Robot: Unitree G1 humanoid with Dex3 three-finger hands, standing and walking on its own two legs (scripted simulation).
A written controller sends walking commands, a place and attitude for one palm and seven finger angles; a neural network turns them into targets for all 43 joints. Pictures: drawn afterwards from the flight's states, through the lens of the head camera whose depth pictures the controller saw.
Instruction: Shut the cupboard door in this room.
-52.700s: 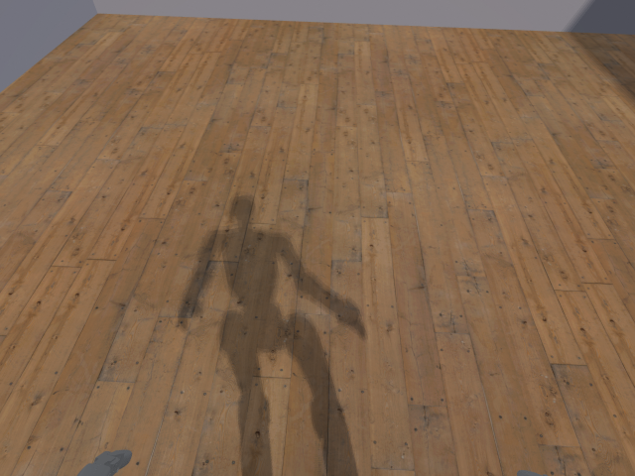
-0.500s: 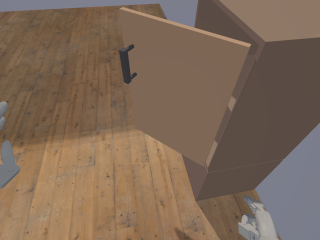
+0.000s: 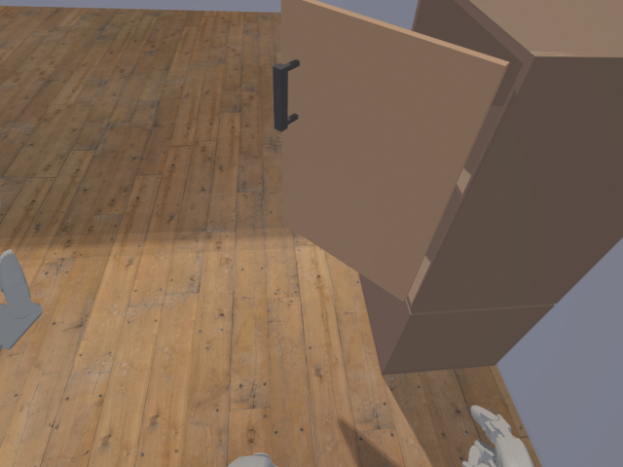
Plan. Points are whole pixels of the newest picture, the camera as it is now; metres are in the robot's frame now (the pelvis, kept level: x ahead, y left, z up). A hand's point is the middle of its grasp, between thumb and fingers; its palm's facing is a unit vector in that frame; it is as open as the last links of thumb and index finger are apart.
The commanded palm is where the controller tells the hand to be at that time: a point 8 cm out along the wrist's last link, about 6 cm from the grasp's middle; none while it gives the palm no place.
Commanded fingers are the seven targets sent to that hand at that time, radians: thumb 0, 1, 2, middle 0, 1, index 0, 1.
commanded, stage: step back with the hand held close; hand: left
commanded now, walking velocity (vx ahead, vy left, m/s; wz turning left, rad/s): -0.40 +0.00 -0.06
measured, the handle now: (287, 95) +0.76 +0.11 +0.10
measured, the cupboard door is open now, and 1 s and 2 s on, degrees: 45 45 45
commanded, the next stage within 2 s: stop stepping back and stand still in 0.26 s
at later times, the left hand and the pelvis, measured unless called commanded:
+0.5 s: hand out of the picture +0.11 +0.24 +0.20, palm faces +0.31 -0.85 -0.42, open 7.4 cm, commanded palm +0.05 +0.29 +0.20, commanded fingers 0.00 0.90 0.90 -0.20 -0.30 -0.20 -0.30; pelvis -0.12 +0.01 +0.00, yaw -6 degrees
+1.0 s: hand out of the picture +0.07 +0.28 +0.22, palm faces +0.20 -0.83 -0.52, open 7.4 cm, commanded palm +0.03 +0.35 +0.20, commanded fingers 0.00 0.90 0.90 -0.20 -0.30 -0.20 -0.30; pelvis -0.15 +0.07 +0.02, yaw -8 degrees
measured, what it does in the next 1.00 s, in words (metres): walks backwards: right foot, then left foot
